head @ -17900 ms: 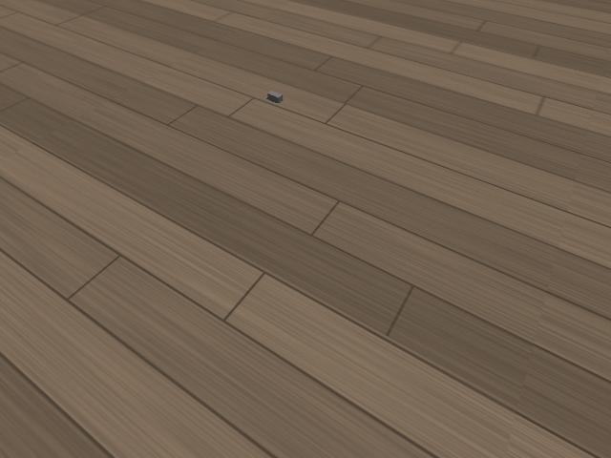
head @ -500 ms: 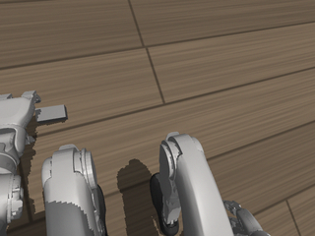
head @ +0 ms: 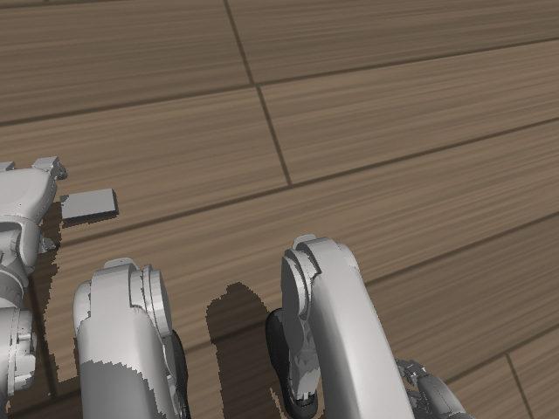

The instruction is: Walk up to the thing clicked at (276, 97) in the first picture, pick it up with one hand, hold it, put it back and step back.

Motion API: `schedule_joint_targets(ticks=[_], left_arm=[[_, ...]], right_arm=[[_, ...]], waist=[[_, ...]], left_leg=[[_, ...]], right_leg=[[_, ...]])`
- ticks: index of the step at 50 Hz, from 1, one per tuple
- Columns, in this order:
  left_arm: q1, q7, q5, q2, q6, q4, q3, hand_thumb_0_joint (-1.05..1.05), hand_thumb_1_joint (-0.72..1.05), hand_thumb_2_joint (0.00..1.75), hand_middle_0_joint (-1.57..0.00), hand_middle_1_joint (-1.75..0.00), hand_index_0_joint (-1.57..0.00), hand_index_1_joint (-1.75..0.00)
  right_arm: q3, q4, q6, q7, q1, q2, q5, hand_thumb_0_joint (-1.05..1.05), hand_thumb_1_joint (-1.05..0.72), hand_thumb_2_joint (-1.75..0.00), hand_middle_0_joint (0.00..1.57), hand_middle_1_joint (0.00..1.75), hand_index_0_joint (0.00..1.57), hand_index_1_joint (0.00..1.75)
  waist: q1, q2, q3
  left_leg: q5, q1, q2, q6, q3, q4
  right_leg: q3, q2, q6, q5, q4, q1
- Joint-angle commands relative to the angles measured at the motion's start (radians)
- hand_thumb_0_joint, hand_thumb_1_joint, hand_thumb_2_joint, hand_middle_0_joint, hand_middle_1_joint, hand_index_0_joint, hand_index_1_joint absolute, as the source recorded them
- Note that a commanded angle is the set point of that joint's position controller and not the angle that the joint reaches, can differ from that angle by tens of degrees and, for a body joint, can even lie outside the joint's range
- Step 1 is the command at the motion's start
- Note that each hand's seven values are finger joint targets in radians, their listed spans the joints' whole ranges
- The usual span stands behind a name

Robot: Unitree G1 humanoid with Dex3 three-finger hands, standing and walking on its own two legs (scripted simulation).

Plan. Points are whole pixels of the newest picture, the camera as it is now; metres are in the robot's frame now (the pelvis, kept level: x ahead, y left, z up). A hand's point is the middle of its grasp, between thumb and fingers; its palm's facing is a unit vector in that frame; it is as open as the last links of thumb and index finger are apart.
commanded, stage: rise first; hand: left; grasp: from above
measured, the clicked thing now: (90, 205) +0.45 +0.26 -0.30
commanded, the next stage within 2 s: approach in 0.80 s
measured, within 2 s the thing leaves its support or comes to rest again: neither
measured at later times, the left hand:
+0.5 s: hand (39, 219) +0.40 +0.30 -0.18, palm faces -0.44 -0.09 -0.89, open 11.8 cm
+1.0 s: hand (36, 219) +0.40 +0.30 -0.18, palm faces -0.45 -0.08 -0.89, open 12.1 cm
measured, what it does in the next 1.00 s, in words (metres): stands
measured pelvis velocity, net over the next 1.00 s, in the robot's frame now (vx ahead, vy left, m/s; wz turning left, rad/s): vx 0.00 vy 0.00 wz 0.01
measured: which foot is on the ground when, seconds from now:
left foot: down 0.00-1.00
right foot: down 0.00-1.00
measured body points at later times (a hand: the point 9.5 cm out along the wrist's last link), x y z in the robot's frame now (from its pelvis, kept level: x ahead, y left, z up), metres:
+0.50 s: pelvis -0.01 +0.00 +0.00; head +0.22 +0.07 +0.38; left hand +0.42 +0.30 -0.13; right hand +0.08 -0.27 -0.11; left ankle +0.08 +0.12 -0.29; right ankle +0.09 -0.11 -0.29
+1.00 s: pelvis +0.00 +0.00 +0.00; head +0.22 +0.07 +0.38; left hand +0.42 +0.30 -0.13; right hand +0.09 -0.27 -0.11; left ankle +0.08 +0.12 -0.29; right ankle +0.09 -0.11 -0.29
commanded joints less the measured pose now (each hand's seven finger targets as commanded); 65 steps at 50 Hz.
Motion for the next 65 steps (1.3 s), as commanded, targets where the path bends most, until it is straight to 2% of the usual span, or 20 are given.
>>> schedule_joint_targets(ticks=[1, 8, 10, 14, 22, 24, 28, 33, 34, 37, 43, 44, 46, 49, 51, 54, 59, 61, 62, 65], left_arm=[[-0.25, 0.035, -0.013, 0.24, -0.005, -0.152, 0.047, 0.0, -0.16, 0.68, -0.41, -0.71, -0.42, -0.7], [-0.274, 0.029, -0.008, 0.205, -0.011, -0.089, -0.001, 0.0, -0.17, 0.69, -0.39, -0.74, -0.41, -0.72], [-0.284, 0.036, -0.001, 0.227, -0.013, -0.123, 0.017, 0.0, -0.18, 0.7, -0.4, -0.72, -0.41, -0.72], [-0.301, 0.043, 0.0, 0.215, -0.016, -0.061, 0.012, 0.0, -0.18, 0.69, -0.39, -0.73, -0.4, -0.72], [-0.289, 0.055, 0.004, 0.226, -0.015, -0.065, 0.017, 0.0, -0.17, 0.69, -0.39, -0.74, -0.4, -0.73], [-0.28, 0.059, 0.005, 0.259, -0.012, -0.121, 0.045, 0.0, -0.17, 0.68, -0.39, -0.74, -0.41, -0.72], [-0.273, 0.059, 0.008, 0.215, 0.001, -0.101, 0.015, 0.0, -0.18, 0.69, -0.39, -0.74, -0.41, -0.73], [-0.261, 0.056, -0.005, 0.22, 0.006, -0.071, 0.028, 0.0, -0.19, 0.7, -0.38, -0.74, -0.39, -0.73], [-0.252, 0.051, -0.004, 0.192, 0.009, -0.034, 0.002, 0.0, -0.19, 0.7, -0.38, -0.75, -0.39, -0.73], [-0.285, 0.048, -0.012, 0.233, -0.002, -0.075, 0.033, 0.0, -0.2, 0.71, -0.38, -0.74, -0.39, -0.74], [-0.286, 0.044, 0.002, 0.238, -0.017, -0.081, 0.042, 0.0, -0.19, 0.71, -0.4, -0.71, -0.4, -0.71], [-0.275, 0.046, 0.002, 0.255, -0.019, -0.104, 0.056, 0.0, -0.18, 0.7, -0.4, -0.71, -0.4, -0.71], [-0.305, 0.046, 0.001, 0.194, -0.022, -0.102, 0.001, 0.0, -0.23, 0.73, -0.36, -0.73, -0.36, -0.73], [-0.346, 0.054, 0.003, 0.213, -0.024, -0.086, 0.004, 0.0, -0.28, 0.77, -0.32, -0.78, -0.32, -0.78], [-0.386, 0.057, -0.002, 0.144, -0.025, -0.072, -0.051, 0.0, -0.3, 0.79, -0.31, -0.79, -0.3, -0.79], [-0.475, 0.073, 0.002, 0.109, -0.017, -0.039, -0.091, 0.0, -0.3, 0.8, -0.3, -0.8, -0.3, -0.8], [-0.467, 0.121, 0.02, 0.117, 0.033, 0.036, -0.079, 0.0, -0.34, 0.84, -0.29, -0.79, -0.27, -0.8], [-0.421, 0.14, 0.029, 0.16, 0.062, 0.053, -0.023, 0.0, -0.33, 0.83, -0.3, -0.78, -0.28, -0.8], [-0.419, 0.143, 0.028, 0.149, 0.078, 0.106, -0.027, 0.0, -0.32, 0.83, -0.31, -0.76, -0.29, -0.79], [-0.422, 0.15, 0.02, 0.174, 0.113, 0.098, -0.005, 0.0, -0.32, 0.83, -0.3, -0.79, -0.29, -0.8]], right_arm=[[-0.079, -0.013, -0.005, -0.011, 0.188, -0.242, 0.003, 0.0, -0.91, -0.9, 0.2, 0.3, 0.2, 0.3], [-0.069, -0.019, -0.009, -0.017, 0.163, -0.232, 0.005, 0.0, -0.9, -0.9, 0.2, 0.3, 0.2, 0.3], [-0.07, -0.013, -0.006, -0.022, 0.165, -0.235, 0.008, 0.0, -0.91, -0.9, 0.2, 0.3, 0.2, 0.3], [-0.066, -0.008, -0.012, -0.024, 0.167, -0.236, 0.0, 0.0, -0.9, -0.9, 0.2, 0.3, 0.2, 0.3], [-0.06, -0.013, -0.024, -0.019, 0.157, -0.237, -0.008, 0.0, -0.91, -0.9, 0.2, 0.3, 0.2, 0.3], [-0.067, -0.01, -0.022, -0.018, 0.161, -0.239, -0.008, 0.0, -0.9, -0.9, 0.2, 0.3, 0.2, 0.3], [-0.072, -0.011, -0.02, -0.011, 0.163, -0.235, -0.008, 0.0, -0.91, -0.9, 0.2, 0.3, 0.2, 0.3], [-0.071, -0.006, -0.023, -0.01, 0.173, -0.239, -0.004, 0.0, -0.91, -0.9, 0.2, 0.3, 0.2, 0.3], [-0.07, -0.005, -0.023, -0.009, 0.168, -0.232, -0.003, 0.0, -0.9, -0.9, 0.2, 0.3, 0.2, 0.3], [-0.071, -0.016, -0.027, -0.01, 0.169, -0.244, -0.004, 0.0, -0.91, -0.9, 0.2, 0.3, 0.2, 0.3], [-0.08, -0.002, -0.031, -0.004, 0.18, -0.246, -0.008, 0.0, -0.91, -0.9, 0.2, 0.3, 0.2, 0.3], [-0.084, 0.004, -0.025, -0.005, 0.183, -0.247, -0.007, 0.0, -0.91, -0.9, 0.2, 0.3, 0.2, 0.3], [-0.072, -0.006, -0.027, 0.0, 0.169, -0.228, -0.006, 0.0, -0.9, -0.89, 0.2, 0.3, 0.2, 0.3], [-0.07, -0.002, -0.027, -0.002, 0.184, -0.239, -0.011, 0.0, -0.9, -0.89, 0.2, 0.3, 0.2, 0.3], [-0.067, 0.008, -0.032, -0.002, 0.185, -0.231, -0.016, 0.0, -0.9, -0.89, 0.2, 0.3, 0.2, 0.3], [-0.058, 0.018, -0.04, 0.002, 0.194, -0.239, -0.025, 0.0, -0.9, -0.89, 0.2, 0.3, 0.2, 0.3], [-0.046, 0.017, -0.045, 0.012, 0.183, -0.25, -0.036, 0.0, -0.9, -0.89, 0.2, 0.3, 0.2, 0.3], [-0.041, 0.002, -0.035, 0.016, 0.189, -0.253, -0.033, 0.0, -0.9, -0.89, 0.2, 0.3, 0.2, 0.3], [-0.036, -0.004, -0.039, 0.024, 0.182, -0.251, -0.037, 0.0, -0.9, -0.89, 0.2, 0.3, 0.2, 0.3], [-0.028, -0.021, -0.036, 0.039, 0.168, -0.252, -0.034, 0.0, -0.9, -0.89, 0.2, 0.3, 0.2, 0.3]], waist=[[0.001, 0.256, -0.662], [-0.009, 0.238, -0.597], [0.007, 0.245, -0.657], [-0.023, 0.204, -0.602], [0.0, 0.259, -0.622], [0.013, 0.302, -0.671], [-0.002, 0.288, -0.666], [-0.002, 0.244, -0.62], [-0.008, 0.228, -0.603], [-0.01, 0.226, -0.624], [-0.012, 0.265, -0.641], [0.003, 0.28, -0.673], [-0.014, 0.283, -0.649], [-0.037, 0.226, -0.629], [-0.059, 0.252, -0.627], [-0.099, 0.245, -0.617], [-0.079, 0.307, -0.633], [-0.051, 0.336, -0.671], [-0.069, 0.304, -0.627], [-0.055, 0.31, -0.645]], left_leg=[[0.19, 0.519, -0.028, 0.006, 0.054, -0.244], [0.104, 0.466, -0.034, 0.009, 0.056, -0.255], [0.136, 0.497, -0.035, 0.006, 0.056, -0.251], [0.108, 0.462, -0.035, 0.009, 0.052, -0.244], [0.101, 0.482, -0.037, 0.003, 0.059, -0.254], [0.14, 0.527, -0.035, -0.002, 0.061, -0.254], [0.145, 0.518, -0.033, 0.001, 0.062, -0.251], [0.133, 0.476, -0.037, 0.008, 0.061, -0.254], [0.124, 0.462, -0.034, 0.008, 0.059, -0.25], [0.125, 0.471, -0.037, 0.009, 0.054, -0.25], [0.156, 0.526, -0.033, -0.002, 0.051, -0.247], [0.16, 0.533, -0.033, -0.002, 0.053, -0.251], [0.152, 0.512, -0.036, -0.001, 0.059, -0.248], [0.139, 0.464, -0.035, 0.009, 0.06, -0.223], [0.127, 0.48, -0.032, 0.004, 0.051, -0.228], [0.115, 0.491, -0.031, 0.0, 0.039, -0.224], [0.146, 0.539, -0.028, -0.011, 0.039, -0.239], [0.184, 0.534, -0.032, -0.009, 0.054, -0.243], [0.167, 0.512, -0.031, -0.005, 0.053, -0.239], [0.169, 0.484, -0.033, 0.005, 0.064, -0.236]], right_leg=[[-0.032, 0.029, -0.025, 0.26, -0.255, 0.312], [-0.023, 0.032, -0.03, 0.171, -0.274, 0.27], [-0.022, 0.033, -0.03, 0.198, -0.269, 0.29], [-0.028, 0.032, -0.027, 0.171, -0.272, 0.264], [-0.026, 0.028, -0.032, 0.159, -0.265, 0.272], [-0.026, 0.031, -0.033, 0.197, -0.257, 0.294], [-0.024, 0.03, -0.031, 0.213, -0.264, 0.288], [-0.024, 0.027, -0.028, 0.2, -0.269, 0.279], [-0.02, 0.032, -0.029, 0.191, -0.272, 0.276], [-0.029, 0.027, -0.027, 0.188, -0.271, 0.283], [-0.036, 0.025, -0.03, 0.22, -0.246, 0.269], [-0.032, 0.027, -0.031, 0.222, -0.251, 0.282], [-0.025, 0.029, -0.03, 0.217, -0.259, 0.282], [-0.02, 0.028, -0.022, 0.209, -0.28, 0.29], [-0.023, 0.03, -0.026, 0.197, -0.275, 0.269], [-0.042, 0.031, -0.025, 0.189, -0.269, 0.244], [-0.054, 0.031, -0.029, 0.229, -0.242, 0.235], [-0.044, 0.034, -0.03, 0.266, -0.244, 0.282], [-0.05, 0.033, -0.028, 0.255, -0.239, 0.263], [-0.031, 0.043, -0.028, 0.262, -0.259, 0.303]])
